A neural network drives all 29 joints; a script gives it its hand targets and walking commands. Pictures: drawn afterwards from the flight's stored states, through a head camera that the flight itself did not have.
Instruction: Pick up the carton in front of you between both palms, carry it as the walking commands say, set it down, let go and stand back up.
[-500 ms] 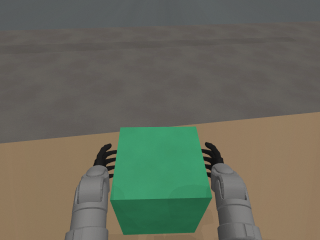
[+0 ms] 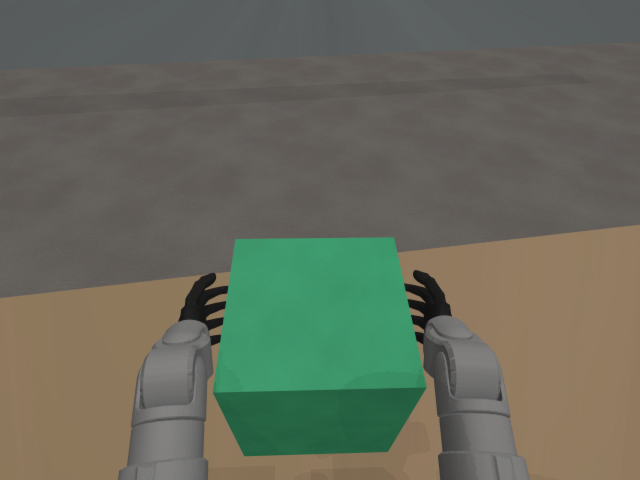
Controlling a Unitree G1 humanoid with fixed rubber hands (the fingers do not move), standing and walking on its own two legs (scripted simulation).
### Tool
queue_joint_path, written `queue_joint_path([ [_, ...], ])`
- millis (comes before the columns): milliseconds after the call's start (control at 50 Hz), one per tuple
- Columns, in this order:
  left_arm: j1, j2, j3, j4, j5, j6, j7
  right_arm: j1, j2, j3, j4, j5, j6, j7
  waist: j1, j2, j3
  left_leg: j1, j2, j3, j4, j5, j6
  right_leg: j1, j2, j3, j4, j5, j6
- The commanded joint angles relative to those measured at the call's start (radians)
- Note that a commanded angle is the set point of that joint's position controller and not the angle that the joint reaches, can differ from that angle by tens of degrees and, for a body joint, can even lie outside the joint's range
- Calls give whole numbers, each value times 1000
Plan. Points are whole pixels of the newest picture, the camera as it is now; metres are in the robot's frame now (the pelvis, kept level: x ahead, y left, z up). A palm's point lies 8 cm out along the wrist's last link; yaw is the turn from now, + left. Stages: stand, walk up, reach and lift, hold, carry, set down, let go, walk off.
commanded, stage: carry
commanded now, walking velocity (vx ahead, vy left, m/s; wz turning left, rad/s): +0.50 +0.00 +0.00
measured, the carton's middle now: (315, 351) +0.30 +0.01 +0.01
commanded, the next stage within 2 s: none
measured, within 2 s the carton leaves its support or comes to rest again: neither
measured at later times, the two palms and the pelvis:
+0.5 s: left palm (223, 220) +0.49 +0.15 +0.10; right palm (406, 211) +0.51 -0.15 +0.10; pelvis +0.23 -0.01 +0.01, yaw +3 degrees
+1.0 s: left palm (234, 135) +0.82 +0.18 +0.08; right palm (367, 136) +0.80 -0.12 +0.09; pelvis +0.55 +0.05 +0.02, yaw -2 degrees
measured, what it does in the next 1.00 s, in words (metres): walks ahead: right foot, then left foot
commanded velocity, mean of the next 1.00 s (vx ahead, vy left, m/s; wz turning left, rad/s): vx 0.50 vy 0.00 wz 0.00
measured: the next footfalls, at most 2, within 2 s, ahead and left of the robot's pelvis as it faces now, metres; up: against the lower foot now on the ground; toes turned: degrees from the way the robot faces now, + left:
right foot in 0.32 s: +0.18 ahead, -0.10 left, +0.00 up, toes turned -8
left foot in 0.68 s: +0.55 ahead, +0.10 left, +0.00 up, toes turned +11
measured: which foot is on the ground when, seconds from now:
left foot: down 0.00-0.34, up 0.36-0.66, down 0.68-1.00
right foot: down 0.00-0.18, up 0.20-0.30, down 0.32-0.70, up 0.72-1.00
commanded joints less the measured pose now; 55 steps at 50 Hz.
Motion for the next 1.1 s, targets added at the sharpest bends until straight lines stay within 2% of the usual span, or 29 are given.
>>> queue_joint_path([
  [0,-594,-872,-706,-107,-361,75,-209,-575,823,687,-129,351,75,204,-6,0,-78,-102,91,-55,-92,-282,58,9,-89,60,-161,-186,-42],
  [20,-571,-855,-708,-120,-377,106,-204,-573,821,704,-147,371,108,198,4,-125,-73,-212,44,40,55,-199,31,98,-167,183,-234,-214,-78],
  [40,-543,-838,-706,-130,-387,132,-197,-576,832,721,-168,399,140,195,14,-251,-69,-330,0,130,178,-143,6,200,-246,317,-286,-138,-128],
  [60,-519,-836,-709,-161,-395,156,-187,-583,845,741,-196,434,166,197,16,-271,-39,-406,-5,155,119,-185,6,249,-283,368,-278,15,-170],
  [80,-524,-840,-713,-209,-404,179,-177,-593,865,758,-220,471,186,201,13,-224,-46,-359,-6,162,41,-163,12,245,-276,326,-238,146,-175],
  [120,-497,-857,-736,-290,-425,220,-162,-538,892,767,-257,516,221,205,0,-121,-157,3,-2,169,-112,-24,20,86,-195,108,-90,181,-106],
  [140,-506,-867,-755,-340,-444,243,-165,-496,893,762,-260,507,233,200,-13,11,-187,160,69,34,-208,-16,52,-20,-107,-63,81,229,-45],
  [160,-531,-885,-776,-382,-472,267,-171,-448,881,738,-264,486,244,194,-25,236,-206,391,219,-192,-168,227,133,-270,-47,-156,282,188,12],
  [180,-519,-893,-778,-393,-486,283,-182,-418,879,731,-289,468,259,185,-34,327,-179,531,313,-318,-193,524,210,-496,3,-185,321,-129,23],
  [200,-519,-903,-784,-406,-500,292,-192,-421,879,737,-336,461,272,177,-41,234,-125,584,346,-340,-179,656,252,-600,-5,-147,303,-259,3],
  [220,-498,-911,-780,-410,-509,298,-201,-430,880,747,-388,457,281,169,-47,144,-126,594,344,-299,-167,637,246,-604,-19,-132,224,-294,-9],
  [260,-429,-910,-768,-407,-506,307,-203,-422,914,760,-445,468,297,168,-39,128,-164,503,298,-149,-153,517,162,-416,-4,-161,12,-117,-15],
  [300,-388,-914,-776,-442,-484,311,-194,-399,902,778,-480,485,309,175,-2,95,-257,168,180,116,-6,435,64,159,48,-225,-216,169,-28],
  [320,-354,-906,-764,-437,-474,315,-187,-410,875,782,-498,497,318,181,16,-57,-299,-80,123,207,179,269,13,446,-83,-44,-260,78,-70],
  [340,-341,-894,-742,-422,-444,314,-178,-471,844,793,-547,525,332,192,31,-334,-262,-359,5,234,419,3,-27,548,-340,415,-335,194,-179],
  [360,-368,-889,-728,-440,-432,319,-170,-510,839,808,-537,545,343,201,30,-296,-205,-529,-7,137,530,-214,9,596,-410,501,-319,442,-272],
  [380,-388,-884,-732,-461,-441,329,-164,-497,848,808,-512,548,346,207,30,-169,-182,-590,44,93,606,-227,36,608,-410,416,-272,578,-283],
  [420,-398,-894,-751,-478,-460,342,-162,-439,861,785,-468,540,348,209,29,-41,-186,-608,85,85,545,-134,50,611,-350,259,-267,602,-198],
  [460,-405,-899,-770,-483,-480,347,-172,-383,875,766,-430,511,343,200,23,-81,-162,-577,70,126,416,-54,33,590,-298,138,-302,646,-142],
  [580,-369,-890,-785,-451,-502,343,-217,-310,887,748,-416,427,326,170,16,-178,-54,-274,-31,293,2,212,33,338,-184,-129,-327,764,-98],
  [640,-377,-871,-783,-454,-504,337,-222,-321,884,756,-417,434,321,173,-8,-198,-142,106,-83,344,-60,289,59,222,-169,-232,-100,911,-53],
  [660,-383,-866,-783,-459,-501,336,-224,-328,881,756,-420,436,319,177,-28,-157,-192,273,-71,339,-63,213,61,145,-143,-245,62,796,-38],
  [680,-400,-851,-779,-460,-493,335,-226,-325,886,754,-420,437,320,181,-58,-69,-233,411,55,170,-71,58,64,9,-118,-226,279,515,-24],
  [700,-406,-868,-789,-468,-498,343,-227,-330,870,738,-385,425,314,188,-33,217,-276,501,366,-416,-267,-134,212,-228,17,-189,576,88,13],
  [720,-407,-868,-787,-451,-487,339,-227,-326,900,752,-380,447,312,193,-31,200,-254,486,414,-543,-371,-68,262,-336,21,-52,721,-101,-9],
  [780,-393,-956,-785,-427,-478,310,-224,-382,979,788,-419,493,292,208,-26,11,-211,324,334,-249,-329,182,195,-339,-108,-4,677,17,-49],
  [840,-328,-1002,-788,-408,-449,280,-208,-381,1000,812,-436,524,277,225,-18,73,-224,265,284,-77,-361,212,152,-280,-101,-54,495,83,-37],
  [980,-286,-970,-809,-449,-428,260,-174,-319,911,805,-466,529,276,244,-24,117,-115,341,225,86,-376,398,147,-387,-68,-166,146,236,-5],
  [1080,-394,-851,-815,-532,-470,312,-165,-365,795,773,-506,506,311,212,-35,129,-29,379,202,142,-327,540,161,-390,-33,-222,24,287,-38],
])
